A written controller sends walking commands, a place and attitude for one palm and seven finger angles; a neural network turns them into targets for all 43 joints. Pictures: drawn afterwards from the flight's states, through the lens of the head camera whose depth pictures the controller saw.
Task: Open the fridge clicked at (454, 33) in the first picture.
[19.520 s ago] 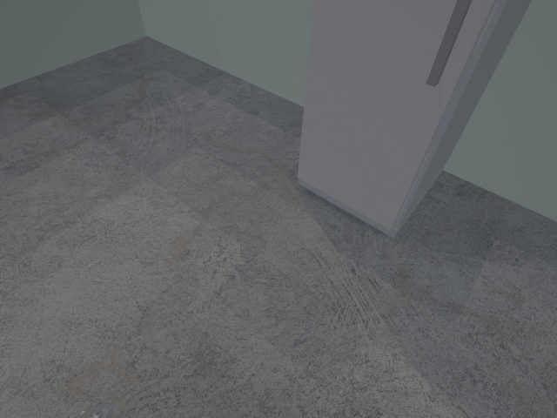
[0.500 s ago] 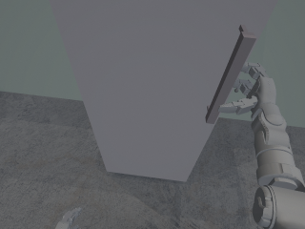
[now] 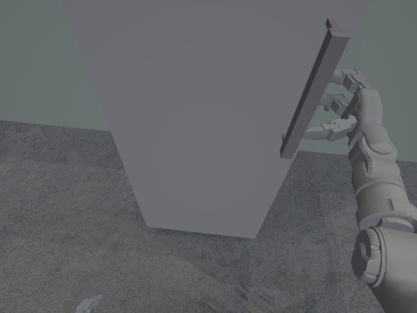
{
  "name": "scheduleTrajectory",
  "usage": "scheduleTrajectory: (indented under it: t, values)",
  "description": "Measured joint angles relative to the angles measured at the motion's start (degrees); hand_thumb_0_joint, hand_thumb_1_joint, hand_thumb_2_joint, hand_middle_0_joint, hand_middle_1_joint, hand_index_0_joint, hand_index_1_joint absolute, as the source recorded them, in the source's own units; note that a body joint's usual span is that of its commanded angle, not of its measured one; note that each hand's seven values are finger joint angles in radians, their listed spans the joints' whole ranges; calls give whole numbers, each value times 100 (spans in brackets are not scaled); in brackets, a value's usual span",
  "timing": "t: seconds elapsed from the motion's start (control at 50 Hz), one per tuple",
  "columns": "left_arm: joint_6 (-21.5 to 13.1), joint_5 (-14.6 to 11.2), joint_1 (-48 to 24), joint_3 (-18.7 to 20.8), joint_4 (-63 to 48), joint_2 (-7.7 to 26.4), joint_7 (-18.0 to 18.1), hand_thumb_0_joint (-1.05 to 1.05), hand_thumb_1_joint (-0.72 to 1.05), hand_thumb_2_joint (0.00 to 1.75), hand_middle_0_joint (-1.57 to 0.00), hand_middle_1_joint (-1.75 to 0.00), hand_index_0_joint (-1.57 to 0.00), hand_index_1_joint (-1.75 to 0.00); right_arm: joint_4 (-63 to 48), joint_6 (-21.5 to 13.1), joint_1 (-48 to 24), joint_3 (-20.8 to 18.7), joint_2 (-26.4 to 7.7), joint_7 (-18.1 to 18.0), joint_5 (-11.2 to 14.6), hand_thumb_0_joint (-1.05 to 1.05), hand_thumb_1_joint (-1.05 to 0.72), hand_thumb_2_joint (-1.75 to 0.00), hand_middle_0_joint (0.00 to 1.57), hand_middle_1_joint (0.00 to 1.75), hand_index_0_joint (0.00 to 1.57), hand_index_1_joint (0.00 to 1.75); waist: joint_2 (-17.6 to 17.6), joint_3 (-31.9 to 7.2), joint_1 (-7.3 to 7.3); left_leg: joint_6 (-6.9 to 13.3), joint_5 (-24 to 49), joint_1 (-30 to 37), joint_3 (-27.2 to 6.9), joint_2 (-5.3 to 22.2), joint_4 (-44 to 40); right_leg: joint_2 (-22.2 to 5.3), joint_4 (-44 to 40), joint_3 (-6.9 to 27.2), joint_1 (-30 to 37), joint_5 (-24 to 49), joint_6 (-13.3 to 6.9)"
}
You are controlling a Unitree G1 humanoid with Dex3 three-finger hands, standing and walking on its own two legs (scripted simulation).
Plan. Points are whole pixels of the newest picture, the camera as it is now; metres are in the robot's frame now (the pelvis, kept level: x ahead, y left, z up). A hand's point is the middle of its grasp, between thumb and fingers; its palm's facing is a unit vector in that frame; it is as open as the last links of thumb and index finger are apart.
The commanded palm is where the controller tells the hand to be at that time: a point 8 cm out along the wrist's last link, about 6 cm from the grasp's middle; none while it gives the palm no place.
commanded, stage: slide the fingers in behind the handle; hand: right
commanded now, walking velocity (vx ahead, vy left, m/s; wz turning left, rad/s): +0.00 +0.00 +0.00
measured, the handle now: (304, 99) +0.50 -0.13 +0.16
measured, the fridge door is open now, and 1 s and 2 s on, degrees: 0 0 0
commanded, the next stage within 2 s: move the hooked fingers beside the handle in 0.26 s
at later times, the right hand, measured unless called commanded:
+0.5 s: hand (325, 109) +0.46 -0.16 +0.17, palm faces +0.01 +1.00 -0.02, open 13.8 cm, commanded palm +0.43 -0.21 +0.16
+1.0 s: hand (328, 111) +0.46 -0.17 +0.17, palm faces +0.01 +1.00 +0.01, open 13.8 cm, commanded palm +0.43 -0.22 +0.16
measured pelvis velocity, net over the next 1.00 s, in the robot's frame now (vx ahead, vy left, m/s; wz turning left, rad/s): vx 0.02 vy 0.00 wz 0.02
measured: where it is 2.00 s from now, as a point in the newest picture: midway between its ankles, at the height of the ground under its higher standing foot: outside the picture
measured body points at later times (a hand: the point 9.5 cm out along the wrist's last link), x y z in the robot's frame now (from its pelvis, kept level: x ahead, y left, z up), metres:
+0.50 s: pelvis +0.00 +0.00 +0.00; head +0.03 +0.01 +0.45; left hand +0.08 +0.25 -0.12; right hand +0.45 -0.22 +0.17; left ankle +0.05 +0.12 -0.73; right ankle -0.01 -0.12 -0.73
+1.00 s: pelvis +0.02 +0.00 +0.00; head +0.04 +0.01 +0.45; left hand +0.12 +0.26 -0.11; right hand +0.45 -0.22 +0.17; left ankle +0.05 +0.12 -0.73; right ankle -0.01 -0.12 -0.73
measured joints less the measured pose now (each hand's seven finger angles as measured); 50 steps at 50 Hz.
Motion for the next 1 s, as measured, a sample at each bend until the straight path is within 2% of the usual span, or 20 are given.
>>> scheduleTrajectory:
  t: [0.18, 0.48, 0.78, 1.0]
  values:
    - [-13, -12, 115, -36, -14, -16, -9, 1, 90, 90, -20, -30, -20, -30, 145, -63, -88, -28, -111, 142, 42, -1, 50, -30, 37, 126, 36, 123, 3, -22, 50, -11, 0, -130, -22, 10, 73, 5, 105, -13, -138, -25, -16]
    - [-60, 10, 80, 14, -51, -16, -75, 1, 90, 90, -20, -30, -20, -30, -228, 92, 28, 198, 116, -77, 73, -1, 50, -30, 34, 125, 33, 123, 8, -96, -56, -29, -68, -192, 4, 42, 159, 29, 192, 27, -218, -85, -28]
    - [76, -11, -133, -37, -228, -70, -50, 1, 90, 90, -20, -30, -20, -30, -717, 241, 447, 39, 187, 28, 87, -1, 50, -30, 34, 124, 32, 121, -11, -113, -86, -24, -128, -10, -42, -18, 101, -15, 84, -22, 15, -138, -7]
    - [251, -14, -182, -35, -321, -49, -11, 1, 90, 90, -20, -30, -20, -30, -1018, 480, 725, -181, 95, 156, 88, -1, 50, -30, 35, 123, 34, 122, -15, -121, -56, -12, -121, 85, -83, -72, 10, -52, -33, -68, 148, -133, 14]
